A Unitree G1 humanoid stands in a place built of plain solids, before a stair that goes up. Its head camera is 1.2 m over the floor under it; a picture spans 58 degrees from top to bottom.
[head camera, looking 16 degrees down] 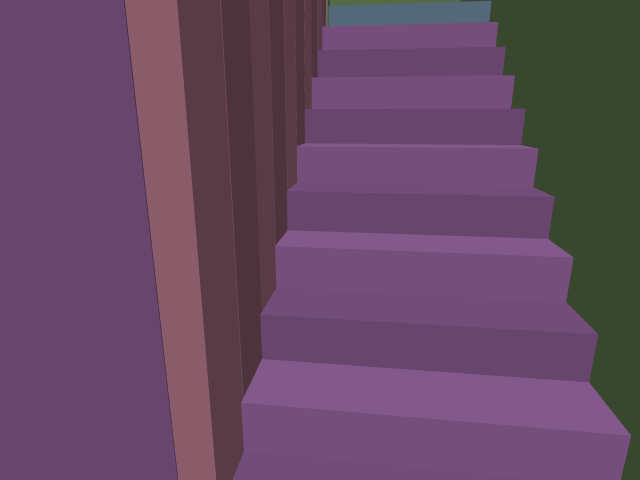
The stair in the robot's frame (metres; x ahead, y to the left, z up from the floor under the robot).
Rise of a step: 0.18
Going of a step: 0.25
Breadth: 1.11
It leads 7 degrees to the right of straight ahead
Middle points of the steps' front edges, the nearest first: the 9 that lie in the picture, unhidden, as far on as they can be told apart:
1.07 -0.31 0.35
1.32 -0.34 0.53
1.56 -0.37 0.71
1.81 -0.40 0.88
2.06 -0.44 1.06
2.31 -0.47 1.24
2.56 -0.50 1.41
2.80 -0.53 1.59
3.05 -0.57 1.77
